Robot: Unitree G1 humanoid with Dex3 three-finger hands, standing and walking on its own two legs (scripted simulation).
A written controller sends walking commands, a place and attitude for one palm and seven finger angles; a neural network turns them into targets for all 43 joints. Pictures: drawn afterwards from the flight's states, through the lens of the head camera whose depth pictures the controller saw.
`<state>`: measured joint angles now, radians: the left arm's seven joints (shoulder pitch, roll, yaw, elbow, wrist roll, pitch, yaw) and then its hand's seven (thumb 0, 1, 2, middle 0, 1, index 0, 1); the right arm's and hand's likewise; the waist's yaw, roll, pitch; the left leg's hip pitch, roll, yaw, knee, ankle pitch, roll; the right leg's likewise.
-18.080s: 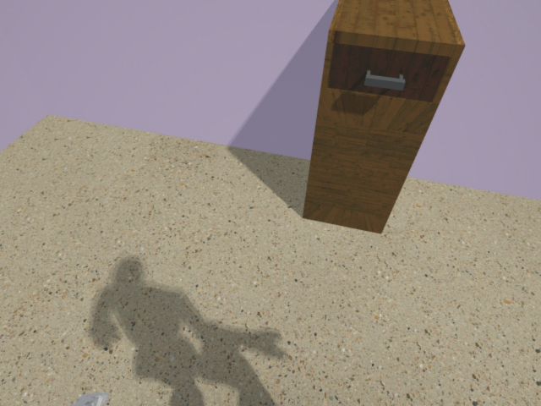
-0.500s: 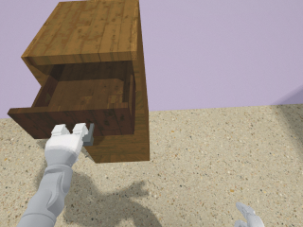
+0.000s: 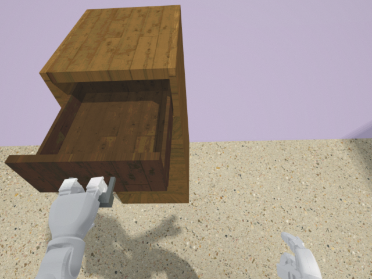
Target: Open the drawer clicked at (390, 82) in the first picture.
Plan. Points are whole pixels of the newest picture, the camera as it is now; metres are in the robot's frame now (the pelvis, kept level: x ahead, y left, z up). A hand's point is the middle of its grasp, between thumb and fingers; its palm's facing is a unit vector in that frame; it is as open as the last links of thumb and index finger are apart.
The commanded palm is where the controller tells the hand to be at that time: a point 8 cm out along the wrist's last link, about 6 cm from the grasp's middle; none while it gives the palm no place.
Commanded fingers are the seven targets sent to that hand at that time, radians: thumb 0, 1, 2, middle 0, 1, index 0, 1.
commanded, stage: pull the drawer open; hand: left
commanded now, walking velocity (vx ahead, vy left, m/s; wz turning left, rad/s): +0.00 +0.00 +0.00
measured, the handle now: (88, 190) +0.29 +0.26 +0.02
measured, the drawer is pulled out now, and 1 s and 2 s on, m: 0.28 0.30 0.30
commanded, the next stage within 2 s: open the thumb to release the handle in 0.38 s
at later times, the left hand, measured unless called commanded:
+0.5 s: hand (84, 231) +0.21 +0.24 +0.00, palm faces +0.01 -0.06 -1.00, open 5.8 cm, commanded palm +0.19 +0.25 +0.05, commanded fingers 0.00 0.76 0.84 -0.39 -1.34 -0.39 -1.34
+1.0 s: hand (83, 228) +0.21 +0.25 +0.00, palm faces +0.01 -0.05 -1.00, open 12.4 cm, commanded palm +0.19 +0.26 +0.05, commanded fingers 0.00 -0.50 0.30 -0.30 -1.20 -0.30 -1.20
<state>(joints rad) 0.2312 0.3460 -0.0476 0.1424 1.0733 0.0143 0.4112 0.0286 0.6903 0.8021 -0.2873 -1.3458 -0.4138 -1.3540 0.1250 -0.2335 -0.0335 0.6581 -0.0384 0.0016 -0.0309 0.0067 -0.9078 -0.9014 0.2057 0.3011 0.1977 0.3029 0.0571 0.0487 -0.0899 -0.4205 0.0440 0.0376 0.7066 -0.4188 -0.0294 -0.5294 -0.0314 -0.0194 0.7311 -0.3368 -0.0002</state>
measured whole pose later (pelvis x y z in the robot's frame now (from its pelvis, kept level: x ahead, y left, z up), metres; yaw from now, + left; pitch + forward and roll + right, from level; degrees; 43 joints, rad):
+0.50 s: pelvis +0.00 +0.00 +0.00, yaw -1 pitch +8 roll +1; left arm 0.43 0.35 -0.01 -0.03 1.07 0.02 0.42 0.03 0.70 0.75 -0.27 -1.34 -0.40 -1.33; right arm 0.13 -0.23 -0.03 0.63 -0.05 0.00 -0.01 0.01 -0.91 -0.90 0.21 0.30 0.20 0.30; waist 0.04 0.04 -0.10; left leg -0.44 0.06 0.05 0.75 -0.45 -0.03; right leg -0.55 -0.02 -0.01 0.77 -0.36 0.00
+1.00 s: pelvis -0.01 -0.01 +0.00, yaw +1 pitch +7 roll +1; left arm 0.25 0.36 -0.03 0.11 1.07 -0.01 0.40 0.00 -0.27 0.39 -0.33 -1.23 -0.34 -1.23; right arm 0.11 -0.22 -0.02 0.66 -0.05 -0.01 -0.06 0.01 -0.91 -0.90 0.21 0.30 0.20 0.30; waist 0.07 0.04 -0.07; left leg -0.44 0.04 0.02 0.74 -0.42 -0.04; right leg -0.54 -0.03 -0.03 0.76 -0.34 -0.01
